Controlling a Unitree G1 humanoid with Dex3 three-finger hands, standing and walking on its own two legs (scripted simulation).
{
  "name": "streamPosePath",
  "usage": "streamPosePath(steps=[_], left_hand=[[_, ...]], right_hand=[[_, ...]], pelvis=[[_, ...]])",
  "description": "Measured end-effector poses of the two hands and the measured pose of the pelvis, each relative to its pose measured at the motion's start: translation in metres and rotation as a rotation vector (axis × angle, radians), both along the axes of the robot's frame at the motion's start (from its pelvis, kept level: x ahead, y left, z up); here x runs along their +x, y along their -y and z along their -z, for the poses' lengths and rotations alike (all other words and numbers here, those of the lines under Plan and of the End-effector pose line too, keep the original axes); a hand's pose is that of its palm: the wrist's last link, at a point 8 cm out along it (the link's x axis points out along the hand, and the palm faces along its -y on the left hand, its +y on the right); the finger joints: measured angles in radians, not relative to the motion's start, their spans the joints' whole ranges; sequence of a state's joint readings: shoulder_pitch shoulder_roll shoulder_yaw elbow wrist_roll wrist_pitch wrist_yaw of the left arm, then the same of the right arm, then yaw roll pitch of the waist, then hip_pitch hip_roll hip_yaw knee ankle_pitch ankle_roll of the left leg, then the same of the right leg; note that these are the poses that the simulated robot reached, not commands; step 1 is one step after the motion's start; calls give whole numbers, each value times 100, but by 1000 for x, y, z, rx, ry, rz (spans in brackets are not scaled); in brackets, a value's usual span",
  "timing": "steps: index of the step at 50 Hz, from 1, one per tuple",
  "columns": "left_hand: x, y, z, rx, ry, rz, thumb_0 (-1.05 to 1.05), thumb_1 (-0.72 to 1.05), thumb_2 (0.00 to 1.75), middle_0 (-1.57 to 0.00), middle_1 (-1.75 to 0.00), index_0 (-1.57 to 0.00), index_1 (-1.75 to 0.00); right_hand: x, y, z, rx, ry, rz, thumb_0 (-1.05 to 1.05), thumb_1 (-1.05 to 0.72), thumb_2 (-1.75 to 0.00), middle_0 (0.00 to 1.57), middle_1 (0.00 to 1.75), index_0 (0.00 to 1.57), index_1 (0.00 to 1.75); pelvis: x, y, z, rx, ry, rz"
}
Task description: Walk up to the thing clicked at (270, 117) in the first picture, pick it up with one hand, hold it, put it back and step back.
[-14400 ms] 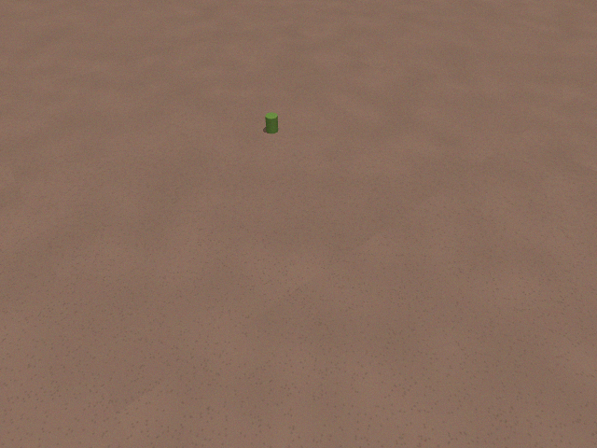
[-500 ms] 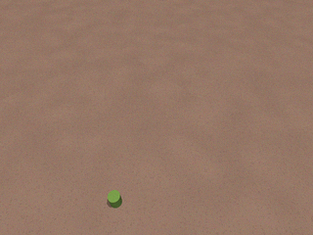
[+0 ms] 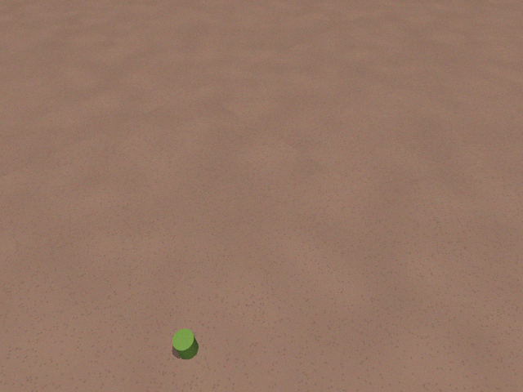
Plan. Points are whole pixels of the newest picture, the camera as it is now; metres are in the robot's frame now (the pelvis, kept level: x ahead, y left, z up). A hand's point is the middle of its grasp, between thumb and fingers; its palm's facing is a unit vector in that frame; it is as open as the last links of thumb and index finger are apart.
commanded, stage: walk up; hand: left
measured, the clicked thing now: (185, 344) +0.44 +0.28 -0.72
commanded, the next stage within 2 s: stand in 1.78 s
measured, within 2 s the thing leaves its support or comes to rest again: neither
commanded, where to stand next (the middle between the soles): +0.06 +0.03 m, yaw +3 degrees
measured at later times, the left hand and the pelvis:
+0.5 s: hand out of the picture +0.10 +0.31 -0.17, palm faces +0.06 -0.91 -0.41, open 7.4 cm; pelvis +0.01 +0.02 -0.02, yaw +3 degrees
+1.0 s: hand out of the picture +0.06 +0.26 -0.16, palm faces +0.01 -0.93 -0.36, open 7.4 cm; pelvis +0.00 -0.01 -0.01, yaw +2 degrees
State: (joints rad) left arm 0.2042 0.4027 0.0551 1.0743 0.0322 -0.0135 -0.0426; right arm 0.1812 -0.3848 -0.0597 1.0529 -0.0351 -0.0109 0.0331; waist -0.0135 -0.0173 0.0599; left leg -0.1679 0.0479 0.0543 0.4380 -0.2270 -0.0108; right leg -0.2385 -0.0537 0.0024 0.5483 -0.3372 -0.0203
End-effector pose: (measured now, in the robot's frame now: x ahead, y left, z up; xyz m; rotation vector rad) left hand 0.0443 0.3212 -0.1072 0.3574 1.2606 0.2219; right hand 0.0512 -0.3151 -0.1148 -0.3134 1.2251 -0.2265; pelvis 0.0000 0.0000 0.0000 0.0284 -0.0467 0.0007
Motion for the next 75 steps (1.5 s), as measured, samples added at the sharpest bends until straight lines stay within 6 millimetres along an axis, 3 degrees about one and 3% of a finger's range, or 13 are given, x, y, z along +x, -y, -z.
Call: streamPosePath(steps=[4, 9, 15, 21, 25, 29, 33, 38, 50, 56, 61, 68, 75], left_hand=[[1, 15, -3, 35, -2, -17, 1, 90, 90, -20, -30, -20, -30], [14, 23, -12, 50, 20, -26, 1, 90, 90, -20, -30, -21, -30], [29, 5, -14, 81, 80, -30, 1, 89, 90, -20, -30, -21, -30], [42, -25, 11, 60, 97, -48, 1, 90, 90, -20, -30, -21, -30], [48, -29, 18, 37, 94, -62, 1, 90, 90, -20, -30, -20, -30], [44, -23, 22, 10, 92, -46, 1, 90, 90, -20, -30, -20, -30], [32, -12, 25, 3, 64, -28, 1, 90, 90, -20, -30, -20, -30], [18, 0, 22, -29, 38, -24, 1, 90, 90, -20, -30, -20, -30], [13, 14, 15, -27, 45, -26, 1, 90, 90, -20, -30, -20, -30], [28, 25, 12, -50, 68, -15, 1, 90, 90, -20, -30, -20, -30], [46, 32, 6, -67, 109, -7, 1, 90, 90, -20, -30, -20, -30], [68, 29, -2, -69, 147, -8, 1, 90, 90, -20, -30, -20, -30], [73, 18, -4, -62, 144, -18, 1, 90, 90, -20, -30, -20, -30]], right_hand=[[7, 17, 10, -3, -59, 17, 1, -90, -90, 20, 30, 20, 30], [22, 15, 14, 14, -90, -15, 1, -90, -90, 20, 30, 20, 30], [50, -2, 17, 21, -78, -69, 1, -90, -90, 20, 30, 20, 30], [78, -29, 19, -7, 5, -101, 1, -90, -90, 20, 30, 20, 30], [84, -44, 9, -8, 44, -116, 1, -90, -90, 20, 30, 20, 30], [88, -45, 3, -18, 86, -129, 1, -90, -90, 21, 30, 20, 30], [88, -35, 6, -21, 123, -123, 1, -90, -90, 21, 30, 20, 30], [71, -26, 4, -26, 107, -88, 1, -90, -90, 20, 30, 20, 30], [21, 10, 5, -58, 3, -59, 1, -90, -90, 20, 30, 20, 30], [7, 7, 4, -40, -38, -57, 1, -90, -90, 20, 30, 20, 30], [13, -4, 3, -4, -32, -61, 1, -90, -90, 20, 30, 20, 30], [36, -19, -2, 16, 24, -65, 1, -90, -90, 20, 30, 20, 30], [56, -27, -9, 11, 59, -72, 1, -90, -90, 20, 30, 20, 30]], pelvis=[[11, 11, 2, -19, -3, 0], [19, 11, -1, -26, -18, -16], [23, 1, 3, -27, -16, -46], [20, -20, 19, -12, -8, -57], [14, -24, 17, -32, -6, -59], [11, -22, 16, -34, -14, -39], [7, -17, 20, -52, 1, -25], [4, -14, 15, -31, 3, -34], [-4, 7, 13, -15, -6, -35], [1, 6, 7, -17, -9, -40], [9, 7, 0, -24, -3, -39], [15, 1, -5, -31, 1, -32], [19, -5, -8, -32, -2, -28]])
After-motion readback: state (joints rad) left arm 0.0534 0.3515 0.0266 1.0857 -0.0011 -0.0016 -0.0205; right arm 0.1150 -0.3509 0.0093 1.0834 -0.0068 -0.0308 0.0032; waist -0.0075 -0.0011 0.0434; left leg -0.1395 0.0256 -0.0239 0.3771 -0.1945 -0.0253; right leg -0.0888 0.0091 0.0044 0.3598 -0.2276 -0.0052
